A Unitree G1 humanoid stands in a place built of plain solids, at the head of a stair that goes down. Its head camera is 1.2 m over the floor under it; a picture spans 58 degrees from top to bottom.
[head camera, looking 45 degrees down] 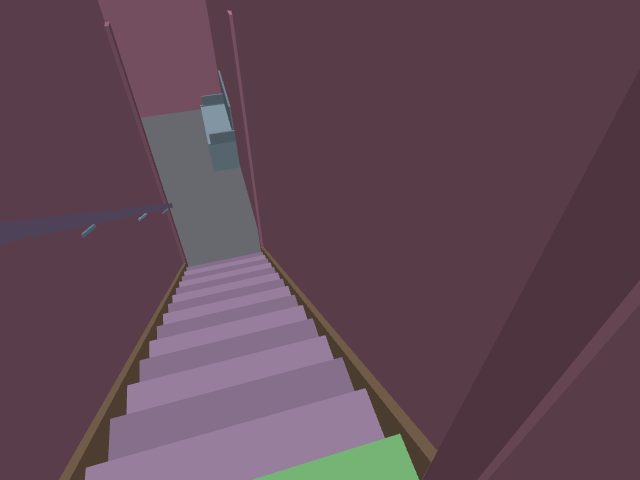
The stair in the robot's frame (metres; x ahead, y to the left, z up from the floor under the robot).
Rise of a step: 0.18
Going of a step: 0.23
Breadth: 0.88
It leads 16 degrees to the left of straight ahead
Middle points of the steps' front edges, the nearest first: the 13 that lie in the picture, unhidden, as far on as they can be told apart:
0.55 0.27 -0.18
0.77 0.33 -0.36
0.99 0.40 -0.54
1.21 0.46 -0.72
1.42 0.52 -0.89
1.64 0.59 -1.07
1.86 0.65 -1.25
2.08 0.72 -1.43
2.30 0.78 -1.61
2.51 0.84 -1.79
2.73 0.91 -1.97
2.95 0.97 -2.15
3.17 1.04 -2.32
